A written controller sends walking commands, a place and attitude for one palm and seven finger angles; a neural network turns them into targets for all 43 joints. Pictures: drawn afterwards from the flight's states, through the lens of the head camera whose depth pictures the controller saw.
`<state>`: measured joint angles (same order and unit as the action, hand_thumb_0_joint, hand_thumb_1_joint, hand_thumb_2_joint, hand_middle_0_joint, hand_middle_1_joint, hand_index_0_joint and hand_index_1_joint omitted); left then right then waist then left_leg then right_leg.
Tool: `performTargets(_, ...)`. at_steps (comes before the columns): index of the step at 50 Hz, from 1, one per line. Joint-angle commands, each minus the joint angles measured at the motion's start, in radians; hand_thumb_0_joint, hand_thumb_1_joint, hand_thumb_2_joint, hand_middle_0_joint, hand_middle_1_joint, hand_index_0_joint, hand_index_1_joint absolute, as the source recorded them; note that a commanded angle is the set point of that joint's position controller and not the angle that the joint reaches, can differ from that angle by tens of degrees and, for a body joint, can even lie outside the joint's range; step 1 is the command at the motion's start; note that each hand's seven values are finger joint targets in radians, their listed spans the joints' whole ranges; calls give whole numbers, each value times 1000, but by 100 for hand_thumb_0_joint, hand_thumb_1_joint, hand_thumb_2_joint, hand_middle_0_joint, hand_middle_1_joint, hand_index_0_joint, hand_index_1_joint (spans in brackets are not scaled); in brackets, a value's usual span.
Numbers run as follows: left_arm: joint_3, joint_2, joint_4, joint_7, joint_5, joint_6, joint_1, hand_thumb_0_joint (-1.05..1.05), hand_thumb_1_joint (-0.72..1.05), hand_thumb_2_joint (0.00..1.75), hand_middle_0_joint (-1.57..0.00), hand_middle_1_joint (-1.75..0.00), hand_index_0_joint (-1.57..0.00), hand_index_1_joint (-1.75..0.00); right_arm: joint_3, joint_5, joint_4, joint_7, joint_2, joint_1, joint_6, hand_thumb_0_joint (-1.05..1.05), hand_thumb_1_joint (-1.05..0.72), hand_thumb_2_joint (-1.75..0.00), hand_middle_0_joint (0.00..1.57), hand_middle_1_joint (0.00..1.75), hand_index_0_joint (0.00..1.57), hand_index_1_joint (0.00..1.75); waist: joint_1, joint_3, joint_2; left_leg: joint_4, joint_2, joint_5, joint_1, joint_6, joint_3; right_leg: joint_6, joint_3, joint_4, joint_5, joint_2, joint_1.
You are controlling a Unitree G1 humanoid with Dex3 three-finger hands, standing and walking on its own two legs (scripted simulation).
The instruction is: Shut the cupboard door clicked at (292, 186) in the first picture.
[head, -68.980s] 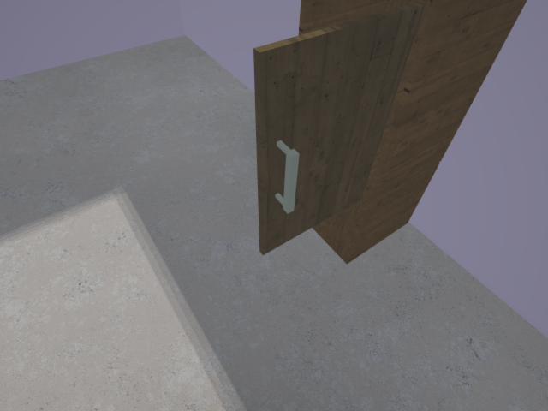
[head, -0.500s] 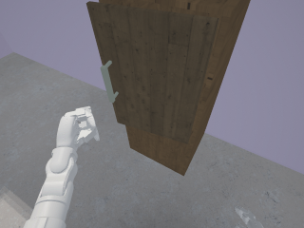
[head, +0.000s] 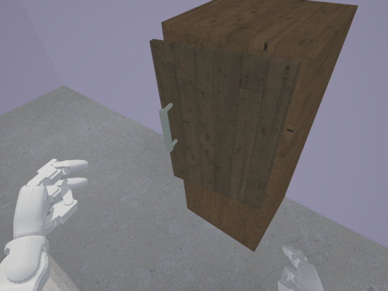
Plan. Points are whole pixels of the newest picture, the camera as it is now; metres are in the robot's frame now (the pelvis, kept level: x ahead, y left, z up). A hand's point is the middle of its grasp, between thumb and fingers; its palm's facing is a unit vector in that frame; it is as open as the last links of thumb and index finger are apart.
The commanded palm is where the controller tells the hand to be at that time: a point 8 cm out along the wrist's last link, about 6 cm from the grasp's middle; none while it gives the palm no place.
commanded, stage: draw the hand back to the body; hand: left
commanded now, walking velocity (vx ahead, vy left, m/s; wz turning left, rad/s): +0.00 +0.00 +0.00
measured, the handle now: (169, 128) +0.62 +0.17 -0.04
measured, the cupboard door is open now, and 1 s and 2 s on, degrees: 9 9 9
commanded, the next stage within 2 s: step back with the hand held close in 0.52 s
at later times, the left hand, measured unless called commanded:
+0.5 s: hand (47, 214) +0.18 +0.25 +0.15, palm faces +0.44 -0.80 -0.40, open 7.4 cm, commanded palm +0.14 +0.29 +0.17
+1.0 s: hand (31, 214) +0.18 +0.28 +0.16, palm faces +0.38 -0.77 -0.51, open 7.5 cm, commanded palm +0.12 +0.32 +0.17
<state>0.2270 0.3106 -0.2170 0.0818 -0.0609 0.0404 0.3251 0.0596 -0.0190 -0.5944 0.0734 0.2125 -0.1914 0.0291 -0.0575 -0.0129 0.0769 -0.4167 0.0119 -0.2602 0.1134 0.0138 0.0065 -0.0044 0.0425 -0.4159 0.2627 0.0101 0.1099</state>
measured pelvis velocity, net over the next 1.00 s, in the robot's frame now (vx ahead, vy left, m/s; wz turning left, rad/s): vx -0.03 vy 0.02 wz -0.02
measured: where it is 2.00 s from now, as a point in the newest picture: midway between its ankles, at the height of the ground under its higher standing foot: outside the picture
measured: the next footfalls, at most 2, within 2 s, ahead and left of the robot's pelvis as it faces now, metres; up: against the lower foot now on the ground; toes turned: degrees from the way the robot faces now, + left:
none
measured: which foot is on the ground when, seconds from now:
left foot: down 0.00-1.00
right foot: down 0.00-1.00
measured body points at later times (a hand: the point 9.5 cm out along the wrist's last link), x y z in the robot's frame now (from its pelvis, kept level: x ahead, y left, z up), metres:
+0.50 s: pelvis -0.01 +0.00 +0.00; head -0.03 -0.03 +0.45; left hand +0.16 +0.29 +0.18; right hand +0.18 -0.23 -0.09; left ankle -0.02 +0.11 -0.74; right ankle -0.02 -0.11 -0.74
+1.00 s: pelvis -0.03 +0.02 -0.01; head -0.02 +0.00 +0.44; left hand +0.16 +0.32 +0.18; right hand +0.14 -0.23 -0.09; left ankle -0.02 +0.11 -0.74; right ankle -0.02 -0.11 -0.74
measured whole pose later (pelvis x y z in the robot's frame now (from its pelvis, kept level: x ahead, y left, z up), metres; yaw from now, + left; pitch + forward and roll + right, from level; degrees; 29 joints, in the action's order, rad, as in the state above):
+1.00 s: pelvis -0.03 +0.02 -0.01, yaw -1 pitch +1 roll +0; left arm 0.40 0.42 -0.42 0.12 -0.06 0.15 0.54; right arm -0.02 -0.02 -0.56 0.10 0.25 -0.19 -0.03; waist 0.00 -0.02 0.05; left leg -0.50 0.03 -0.25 0.26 0.04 0.04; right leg 0.02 0.01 -0.49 0.24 0.03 0.26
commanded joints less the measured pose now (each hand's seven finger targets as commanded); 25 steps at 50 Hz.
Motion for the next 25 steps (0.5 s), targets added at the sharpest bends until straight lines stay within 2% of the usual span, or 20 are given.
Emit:
performTargets(1, 179, 224, -308, 20, -10, 70, -57, 0, 90, 90, -36, -48, -36, -48, -55, 10, 155, 6, 105, 126, 80, 0, -90, -90, 20, 30, 20, 30, -4, -108, -17, 38, -23, 328, -20, 7, 3, -6, -2, 41, -305, -3, -45)
performTargets(2, 191, 225, -330, 21, -11, 74, -39, 0, 90, 90, -34, -45, -34, -45, -57, 9, 154, 5, 102, 121, 83, 0, -90, -90, 20, 30, 20, 30, -3, -120, -15, 38, -23, 333, -22, 6, 3, -6, -1, 34, -307, 1, -54)
performTargets(4, 217, 234, -363, 25, -12, 82, 3, 0, 90, 90, -28, -39, -28, -39, -62, 8, 150, 3, 100, 123, 91, 0, -90, -90, 20, 30, 20, 30, -5, -99, -8, 37, -26, 326, -16, 3, 4, -5, 1, 34, -290, 0, -39)
performTargets(6, 264, 264, -387, 29, -13, 89, 53, 0, 90, 90, -23, -33, -23, -33, -67, 9, 144, 4, 105, 122, 105, 0, -90, -90, 20, 30, 20, 30, -13, -95, 4, 35, -27, 327, -9, 3, 4, -5, -1, 40, -289, -2, -40)
performTargets(7, 281, 266, -388, 31, -17, 91, 80, 0, 90, 90, -20, -30, -20, -30, -67, 7, 147, 5, 100, 118, 106, 0, -90, -90, 20, 30, 20, 30, -16, -93, -19, 35, -27, 328, -5, 5, 6, -4, 1, 32, -294, 1, -45)
performTargets(8, 238, 218, -345, 26, -15, 89, 86, 0, 90, 90, -20, -30, -20, -30, -66, 6, 138, 5, 100, 119, 106, 0, -90, -90, 20, 30, 20, 30, -4, -45, -47, 39, -28, 293, 8, 5, 11, -1, 3, 38, -266, 0, -10)
performTargets(9, 216, 197, -330, 24, -14, 87, 69, 0, 90, 90, -20, -30, -20, -30, -70, 4, 137, 4, 105, 114, 104, 0, -90, -90, 20, 30, 20, 30, 3, -21, -56, 47, -31, 258, 15, 4, 9, 1, 4, 46, -225, -1, 10)
performTargets(11, 205, 194, -294, 24, -12, 84, 40, 0, 90, 90, -20, -30, -20, -30, -75, 4, 129, 11, 115, 113, 107, 0, -90, -90, 20, 30, 20, 30, 9, 26, -76, 54, -30, 197, 20, 13, 8, 3, -3, 70, -165, -2, 47)
performTargets(12, 203, 195, -300, 26, -12, 87, 29, 0, 90, 90, -20, -30, -20, -30, -76, 3, 130, 12, 116, 109, 106, 0, -90, -90, 20, 30, 20, 30, 11, 8, -58, 56, -29, 186, 11, 14, 10, 2, -6, 66, -151, 3, 40)
performTargets(14, 220, 215, -316, 31, -9, 96, 13, 0, 90, 90, -20, -30, -20, -30, -77, 6, 130, 16, 118, 111, 110, 0, -90, -90, 20, 30, 20, 30, 2, -36, -69, 54, -24, 186, 5, 18, 5, 0, -8, 59, -150, 4, 18)
performTargets(16, 229, 230, -328, 32, -8, 97, 24, 0, 90, 90, -20, -30, -20, -30, -76, 7, 127, 18, 117, 118, 116, 0, -90, -90, 20, 30, 20, 30, -6, -51, -38, 50, -23, 198, -1, 19, 6, -2, -12, 60, -163, 4, 5)
performTargets(17, 226, 231, -366, 34, -6, 103, 4, 0, 90, 90, -20, -30, -20, -30, -74, 6, 131, 18, 111, 120, 120, 0, -90, -90, 20, 30, 20, 30, -6, -80, -16, 49, -21, 211, -8, 18, 7, -3, -12, 50, -177, 8, -13)
performTargets(18, 239, 242, -363, 38, -7, 106, 14, 0, 90, 90, -20, -30, -20, -30, -73, 9, 130, 19, 109, 122, 124, 0, -90, -90, 20, 30, 20, 30, -10, -82, -29, 48, -20, 215, -3, 17, 5, -3, -10, 47, -184, 7, -17)
performTargets(20, 235, 239, -379, 39, -4, 106, 8, 0, 90, 90, -20, -30, -20, -30, -70, 8, 128, 19, 103, 128, 130, 0, -90, -90, 20, 30, 20, 30, -9, -62, 3, 49, -19, 207, 0, 13, 8, -4, -11, 50, -177, 5, -8)
performTargets(21, 263, 268, -381, 42, -6, 107, 17, 0, 90, 90, -20, -30, -20, -30, -71, 10, 125, 21, 109, 126, 135, 0, -90, -90, 20, 30, 20, 30, -15, -73, -2, 47, -19, 210, 0, 15, 7, -4, -14, 60, -184, 4, -17)
performTargets(22, 249, 247, -373, 40, -7, 107, 20, 0, 90, 90, -20, -30, -20, -30, -67, 10, 125, 21, 101, 127, 135, 0, -90, -90, 20, 30, 20, 30, -12, -55, -12, 49, -20, 209, 8, 14, 7, -4, -14, 56, -182, 5, -15)
performTargets(25, 246, 233, -353, 36, -8, 105, 33, 0, 90, 90, -20, -30, -20, -30, -68, 8, 124, 18, 100, 126, 133, 0, -90, -90, 20, 30, 20, 30, -10, -25, 0, 53, -22, 205, 14, 9, 10, -5, -11, 59, -174, 1, 2)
